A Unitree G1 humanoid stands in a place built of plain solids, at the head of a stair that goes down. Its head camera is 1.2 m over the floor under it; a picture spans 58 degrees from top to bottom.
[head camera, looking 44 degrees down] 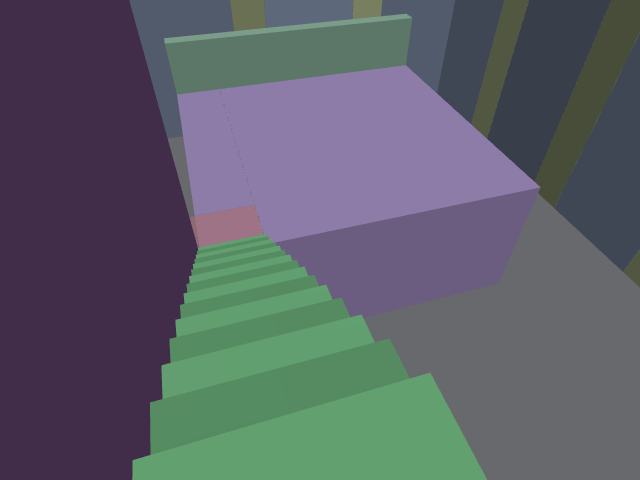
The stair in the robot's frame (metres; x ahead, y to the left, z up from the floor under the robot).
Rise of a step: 0.19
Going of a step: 0.26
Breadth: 0.96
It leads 17 degrees to the left of straight ahead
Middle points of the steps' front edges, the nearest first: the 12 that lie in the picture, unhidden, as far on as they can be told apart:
0.53 0.13 0.00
0.77 0.20 -0.19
1.01 0.27 -0.37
1.26 0.35 -0.56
1.50 0.42 -0.75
1.75 0.50 -0.94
1.99 0.57 -1.13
2.24 0.64 -1.31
2.48 0.72 -1.50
2.72 0.79 -1.69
2.97 0.87 -1.88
3.21 0.94 -2.07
